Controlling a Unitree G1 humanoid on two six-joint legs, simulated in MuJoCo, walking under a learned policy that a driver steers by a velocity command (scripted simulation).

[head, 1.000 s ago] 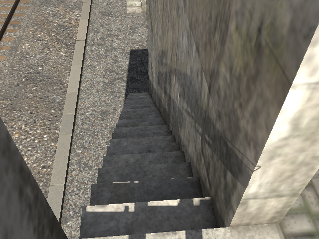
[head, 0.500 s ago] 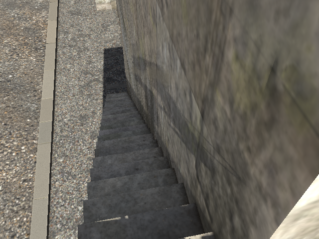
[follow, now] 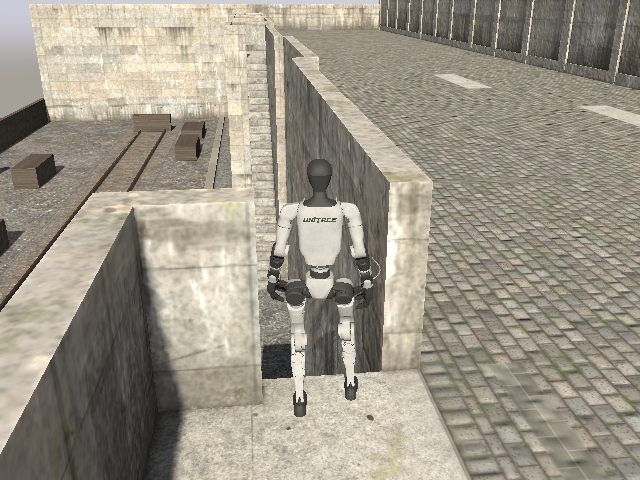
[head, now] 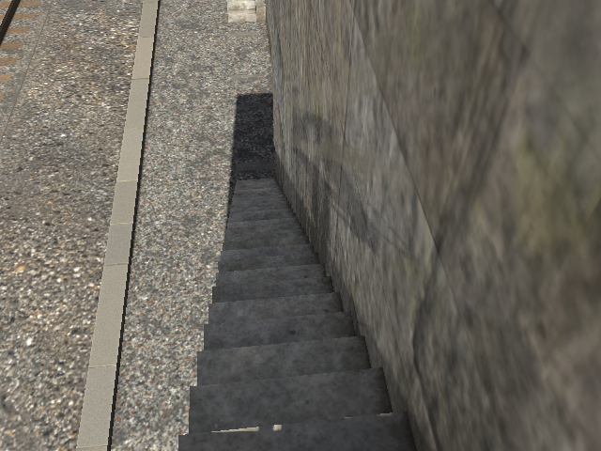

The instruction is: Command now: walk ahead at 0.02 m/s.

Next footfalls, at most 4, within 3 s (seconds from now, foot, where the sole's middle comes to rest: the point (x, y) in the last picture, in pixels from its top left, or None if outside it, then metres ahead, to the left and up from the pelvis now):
1.08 left None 0.17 0.10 -0.76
1.46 right None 0.40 -0.08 -0.96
1.88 left None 0.62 0.17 -1.15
2.48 right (315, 405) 0.87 -0.02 -1.35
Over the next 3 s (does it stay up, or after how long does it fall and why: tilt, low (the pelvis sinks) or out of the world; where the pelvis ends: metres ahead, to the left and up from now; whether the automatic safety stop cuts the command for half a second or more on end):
stays up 1.08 0.10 -0.80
